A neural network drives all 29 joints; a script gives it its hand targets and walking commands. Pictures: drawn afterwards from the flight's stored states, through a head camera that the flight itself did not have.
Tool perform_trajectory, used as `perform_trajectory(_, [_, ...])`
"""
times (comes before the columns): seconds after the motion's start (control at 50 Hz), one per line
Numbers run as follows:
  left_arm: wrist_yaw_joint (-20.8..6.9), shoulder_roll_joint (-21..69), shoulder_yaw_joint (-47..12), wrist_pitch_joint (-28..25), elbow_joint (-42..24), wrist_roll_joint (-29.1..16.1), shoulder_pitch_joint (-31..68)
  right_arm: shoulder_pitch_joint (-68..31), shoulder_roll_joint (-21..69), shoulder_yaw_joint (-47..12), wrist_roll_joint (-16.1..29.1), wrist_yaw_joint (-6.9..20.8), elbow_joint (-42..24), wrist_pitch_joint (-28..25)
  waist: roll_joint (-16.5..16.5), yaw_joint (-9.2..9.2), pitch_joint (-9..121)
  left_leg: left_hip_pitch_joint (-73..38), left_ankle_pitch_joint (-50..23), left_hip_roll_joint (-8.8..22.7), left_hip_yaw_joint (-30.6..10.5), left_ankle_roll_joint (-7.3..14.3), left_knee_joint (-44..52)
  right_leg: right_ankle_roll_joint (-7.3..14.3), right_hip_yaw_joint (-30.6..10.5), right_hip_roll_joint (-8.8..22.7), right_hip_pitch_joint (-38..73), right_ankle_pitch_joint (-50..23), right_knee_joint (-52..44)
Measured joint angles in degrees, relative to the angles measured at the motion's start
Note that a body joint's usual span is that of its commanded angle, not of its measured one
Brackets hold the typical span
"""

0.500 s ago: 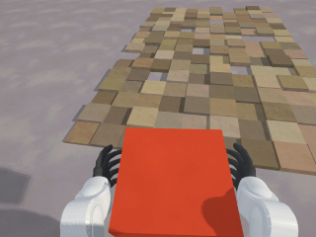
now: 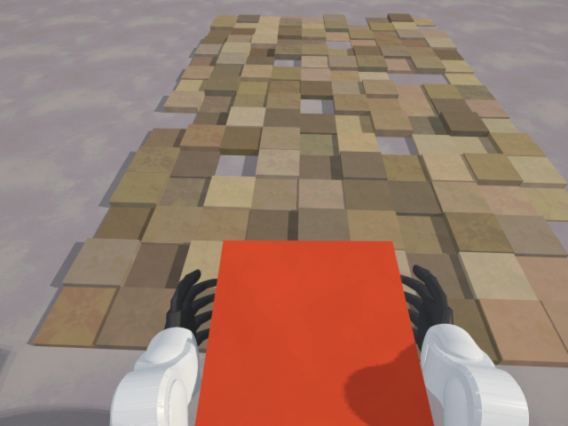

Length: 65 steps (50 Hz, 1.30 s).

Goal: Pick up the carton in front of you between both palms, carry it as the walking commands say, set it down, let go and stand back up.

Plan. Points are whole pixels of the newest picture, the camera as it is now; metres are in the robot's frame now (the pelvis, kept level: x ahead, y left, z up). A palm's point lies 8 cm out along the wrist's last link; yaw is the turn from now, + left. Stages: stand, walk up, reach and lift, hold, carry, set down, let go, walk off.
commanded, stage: carry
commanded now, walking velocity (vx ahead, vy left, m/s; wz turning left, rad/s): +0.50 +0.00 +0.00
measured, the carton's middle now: (305, 356) +0.22 +0.00 +0.01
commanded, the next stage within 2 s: none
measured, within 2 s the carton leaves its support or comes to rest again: neither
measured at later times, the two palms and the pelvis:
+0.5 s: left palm (225, 149) +0.57 +0.13 +0.09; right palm (382, 143) +0.60 -0.17 +0.09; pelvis +0.34 -0.03 +0.00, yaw +3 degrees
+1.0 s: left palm (228, 60) +1.01 +0.17 +0.08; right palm (339, 57) +1.01 -0.14 +0.09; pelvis +0.67 +0.01 +0.00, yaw +2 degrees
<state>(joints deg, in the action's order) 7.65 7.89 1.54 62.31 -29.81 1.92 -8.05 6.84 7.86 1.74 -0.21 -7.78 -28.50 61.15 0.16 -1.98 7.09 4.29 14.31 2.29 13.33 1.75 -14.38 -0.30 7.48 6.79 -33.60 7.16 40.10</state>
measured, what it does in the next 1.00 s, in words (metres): walks ahead: right foot, then left foot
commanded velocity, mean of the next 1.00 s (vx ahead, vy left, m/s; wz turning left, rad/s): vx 0.50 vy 0.00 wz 0.00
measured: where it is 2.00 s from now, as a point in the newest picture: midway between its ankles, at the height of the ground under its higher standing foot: (283, 202)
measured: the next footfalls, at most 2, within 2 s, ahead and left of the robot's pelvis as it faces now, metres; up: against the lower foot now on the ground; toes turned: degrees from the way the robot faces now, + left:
right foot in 0.16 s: +0.31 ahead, -0.13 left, +0.00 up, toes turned -10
left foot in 0.64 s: +0.62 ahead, +0.10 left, +0.01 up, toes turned +11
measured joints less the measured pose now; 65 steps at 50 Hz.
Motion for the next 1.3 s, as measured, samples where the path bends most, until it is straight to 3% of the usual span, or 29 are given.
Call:
perform_trajectory(0.08, [0.4,0.0,0.0,0.8,-3.0,-0.5,-0.2,-0.2,-0.1,-0.5,0.2,0.0,-2.5,0.8,-0.3,0.92,0.2,-6.8,4.7,-0.1,-0.4,-2.1,1.1,0.5,2.5,-0.6,0.8,-3.6,-7.6])
perform_trajectory(0.14, [0.9,-0.1,0.1,1.9,-4.5,-1.4,0.5,-0.5,-0.1,-0.4,0.3,-0.3,-4.6,2.0,0.4,1.23,-0.1,-10.7,10.5,0.9,-1.1,-4.1,-2.1,1.7,5.1,-2.0,4.0,-2.3,-11.0])
perform_trajectory(0.16, [1.0,-0.1,0.1,2.1,-4.3,-1.7,1.1,-0.7,-0.1,-0.2,0.3,-0.6,-5.1,2.4,1.2,1.42,-0.3,-10.6,13.5,2.1,-1.3,-4.5,-6.4,2.8,5.8,-2.8,5.4,-3.1,-11.1])
perform_trajectory(0.2, [1.2,-0.1,0.1,2.2,-1.9,-2.1,3.1,-1.7,-0.1,1.1,0.3,-1.0,-4.4,3.1,2.9,2.58,-0.9,-4.1,13.5,4.8,-3.9,-4.0,-24.1,4.9,6.9,-3.6,5.4,0.3,-6.1])
perform_trajectory(0.24, [1.3,-0.2,0.3,2.7,-0.6,-2.3,4.0,-2.4,-0.2,1.6,0.4,-1.2,-3.8,4.0,2.2,3.25,-2.1,6.1,12.2,3.2,-8.5,-2.9,-43.6,5.2,7.0,-3.5,7.5,3.6,-6.5])
perform_trajectory(0.28, [1.2,-0.1,0.5,2.8,-0.9,-2.4,3.5,-2.4,-0.2,1.3,0.2,-1.1,-3.7,4.3,1.5,3.62,-3.0,14.5,8.7,2.4,-9.5,-1.5,-52.7,4.3,7.0,-3.5,11.0,3.6,-10.3])
perform_trajectory(0.34, [1.1,0.0,0.8,2.5,-1.9,-2.2,2.7,-2.1,-0.1,0.4,-0.6,-0.6,-3.9,3.6,0.7,4.08,-3.4,22.9,3.3,2.8,-8.8,-0.5,-50.7,4.1,6.6,-3.8,16.6,3.6,-16.4])
perform_trajectory(0.44, [0.6,-0.2,1.1,1.5,-0.6,-1.9,4.2,-3.2,-0.2,0.3,-1.3,-0.8,-3.0,2.6,0.0,3.90,-2.0,29.5,-3.7,4.0,-7.2,-1.3,-35.4,2.8,5.6,-4.1,25.2,5.4,-23.4])
perform_trajectory(0.58, [2.4,-0.6,3.2,0.2,8.3,-0.9,13.8,-11.9,-0.6,4.2,-1.3,-3.2,5.2,1.3,0.0,3.46,-1.6,30.0,-9.1,3.0,-4.0,0.2,-20.7,-0.3,4.5,-4.4,35.3,13.6,-24.1])
perform_trajectory(0.64, [3.5,-0.6,6.2,-0.7,12.7,-0.4,19.0,-18.2,0.1,6.6,-1.2,-3.6,11.4,-0.3,-1.5,2.20,-2.5,27.1,-7.4,0.6,-2.1,2.4,-19.1,-1.5,3.9,-2.2,36.0,21.0,-15.1])
perform_trajectory(0.68, [4.0,-2.0,8.1,-1.8,16.5,-0.7,22.5,-22.7,0.9,7.9,-1.8,-3.7,17.0,-2.3,-2.5,0.07,-3.9,27.9,-4.7,-0.1,-1.5,3.7,-24.2,-0.3,0.2,-0.7,28.0,20.6,4.5])
perform_trajectory(0.74, [4.1,-1.8,11.1,-3.1,21.0,-1.4,26.5,-26.0,1.6,10.0,-1.4,-3.1,21.3,-4.1,-1.9,-1.36,-6.9,25.0,-2.6,-0.3,-1.7,3.4,-22.5,2.2,-5.6,-3.5,13.5,18.0,29.3])
perform_trajectory(0.8, [3.9,0.2,13.6,-5.1,23.3,-0.8,29.3,-27.2,1.6,11.8,-0.9,-2.0,22.5,-6.2,-1.6,-1.70,-9.0,20.7,-2.0,-0.8,-2.1,3.2,-17.8,3.4,-6.1,-3.8,3.1,13.4,33.5])
perform_trajectory(0.94, [4.3,0.3,14.4,-9.2,24.0,0.3,32.8,-31.8,0.4,12.8,-0.1,-1.8,24.7,-10.1,-1.3,-1.61,-9.5,10.6,2.1,-1.5,-3.2,1.9,-11.0,2.6,-4.5,-2.2,-8.0,6.3,18.3])
perform_trajectory(1.06, [4.1,-0.5,14.0,-8.7,22.1,-0.6,32.5,-32.4,0.7,12.1,-0.7,-2.6,22.8,-9.1,-0.4,-0.80,-7.3,1.5,9.9,-1.0,-4.3,-1.0,-10.6,3.7,-0.2,-4.1,-2.2,-0.9,-4.9])
perform_trajectory(1.1, [3.6,0.1,13.5,-8.3,22.4,-0.2,32.7,-31.7,0.1,12.1,-0.9,-2.7,21.6,-8.0,0.7,0.52,-6.9,2.1,13.5,1.0,-4.2,-1.4,-19.8,4.8,2.1,-5.4,2.8,1.2,-7.9])
perform_trajectory(1.12, [3.6,0.5,13.3,-8.3,22.5,0.2,32.9,-31.7,-0.5,12.2,-0.7,-2.7,21.2,-7.6,1.4,1.42,-7.3,5.0,12.7,1.4,-6.0,-1.6,-28.7,5.2,2.6,-5.9,3.2,2.9,-6.1])
perform_trajectory(1.16, [3.6,1.0,12.8,-7.6,21.8,-0.3,32.9,-31.2,-1.3,12.4,0.2,-3.0,20.1,-6.6,1.2,2.86,-8.5,12.6,12.2,-0.5,-10.1,-1.1,-47.1,5.6,2.6,-6.0,5.0,4.9,-5.0])
perform_trajectory(1.2, [3.4,1.2,12.2,-6.6,19.6,-1.7,32.1,-30.9,-1.2,12.9,1.3,-3.4,18.0,-5.7,0.6,3.91,-9.7,19.6,10.2,-1.7,-11.2,-0.3,-57.4,5.3,2.3,-6.1,8.0,5.6,-7.1])
perform_trajectory(1.24, [3.3,0.9,11.7,-6.0,16.8,-3.2,31.5,-31.1,-0.6,13.3,1.8,-3.9,15.7,-5.0,0.2,4.66,-10.6,25.4,7.7,-1.7,-11.2,0.3,-59.3,4.9,2.0,-6.2,11.2,6.2,-10.2])
perform_trajectory(1.3, [3.9,0.0,11.2,-5.3,13.4,-4.6,32.0,-32.2,-0.4,13.1,2.1,-4.8,12.7,-4.4,-0.1,5.50,-11.0,31.9,6.0,-0.9,-11.0,0.2,-54.0,4.7,1.3,-6.2,15.7,7.6,-13.6])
